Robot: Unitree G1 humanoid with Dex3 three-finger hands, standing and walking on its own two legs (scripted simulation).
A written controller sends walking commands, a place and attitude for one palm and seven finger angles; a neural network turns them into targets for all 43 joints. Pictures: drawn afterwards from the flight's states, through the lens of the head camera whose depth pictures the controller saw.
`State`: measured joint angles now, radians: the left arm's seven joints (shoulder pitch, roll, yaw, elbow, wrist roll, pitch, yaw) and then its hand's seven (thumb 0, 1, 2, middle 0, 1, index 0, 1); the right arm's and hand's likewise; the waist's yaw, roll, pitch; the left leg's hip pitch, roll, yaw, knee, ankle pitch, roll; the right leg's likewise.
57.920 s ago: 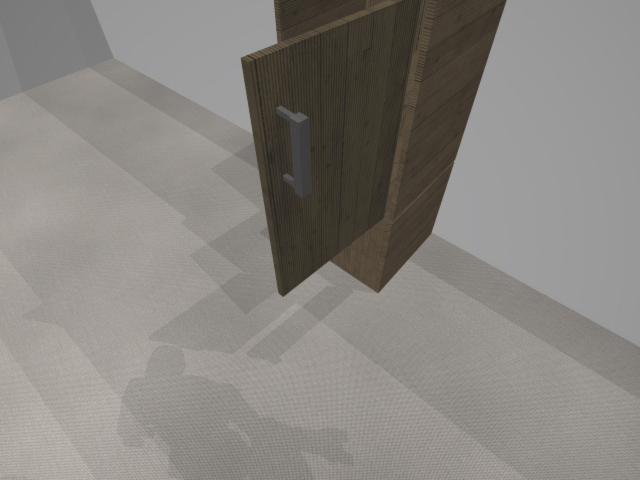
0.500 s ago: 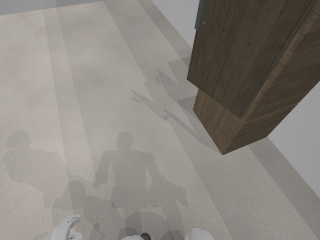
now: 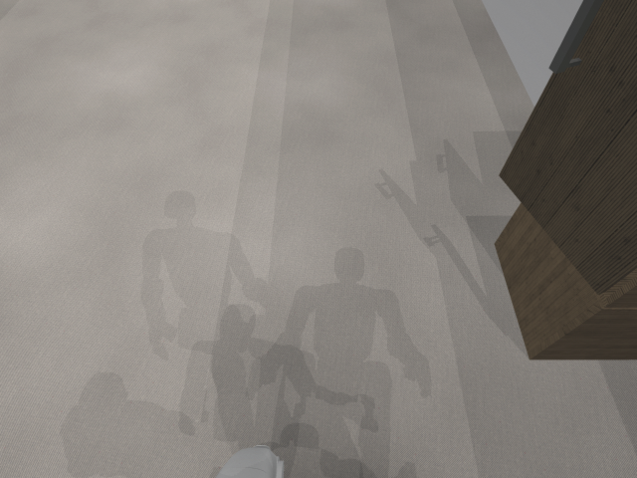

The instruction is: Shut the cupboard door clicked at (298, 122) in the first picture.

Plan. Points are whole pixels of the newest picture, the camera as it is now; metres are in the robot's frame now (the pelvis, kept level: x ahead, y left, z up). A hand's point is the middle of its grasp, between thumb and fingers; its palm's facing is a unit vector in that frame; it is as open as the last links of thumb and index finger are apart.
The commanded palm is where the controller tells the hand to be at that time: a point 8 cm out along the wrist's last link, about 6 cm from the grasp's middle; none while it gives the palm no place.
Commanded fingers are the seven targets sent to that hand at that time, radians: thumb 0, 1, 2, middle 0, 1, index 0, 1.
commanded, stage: walk to a spot facing it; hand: left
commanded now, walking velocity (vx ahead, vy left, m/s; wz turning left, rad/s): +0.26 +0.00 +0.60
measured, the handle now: (586, 29) +0.85 -0.45 +0.09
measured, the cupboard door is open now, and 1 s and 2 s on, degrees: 19 19 19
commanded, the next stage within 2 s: turn to face it in 1.24 s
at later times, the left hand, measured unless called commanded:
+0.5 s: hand (162, 445) +0.16 +0.23 -0.14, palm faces +0.18 -0.95 -0.27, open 7.4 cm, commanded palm none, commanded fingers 0.00 0.90 0.90 -0.20 -0.30 -0.20 -0.30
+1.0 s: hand out of the picture +0.09 +0.18 -0.18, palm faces +0.60 -0.78 -0.18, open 7.4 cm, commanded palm none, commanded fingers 0.00 0.90 0.90 -0.20 -0.30 -0.20 -0.30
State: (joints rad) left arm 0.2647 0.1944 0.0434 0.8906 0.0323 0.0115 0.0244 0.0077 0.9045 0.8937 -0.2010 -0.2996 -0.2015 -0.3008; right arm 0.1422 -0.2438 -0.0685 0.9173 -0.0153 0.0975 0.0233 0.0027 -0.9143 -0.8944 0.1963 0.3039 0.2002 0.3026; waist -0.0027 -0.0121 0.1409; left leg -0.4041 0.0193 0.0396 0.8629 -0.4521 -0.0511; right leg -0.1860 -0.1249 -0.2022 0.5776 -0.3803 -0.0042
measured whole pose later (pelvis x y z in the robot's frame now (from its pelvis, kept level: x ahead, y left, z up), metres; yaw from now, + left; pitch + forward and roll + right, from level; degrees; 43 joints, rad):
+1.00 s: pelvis +0.24 +0.07 -0.01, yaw +35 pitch +0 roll +0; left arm 0.43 0.19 0.04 1.02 0.03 -0.05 0.00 0.01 0.91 0.89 -0.20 -0.30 -0.20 -0.30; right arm 0.08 -0.23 -0.05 0.87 -0.03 0.01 0.05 0.00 -0.92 -0.89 0.19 0.30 0.20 0.30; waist 0.03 -0.03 0.12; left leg -0.48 0.02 0.14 0.67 -0.28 0.07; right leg 0.01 -0.16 -0.39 0.56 -0.49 0.07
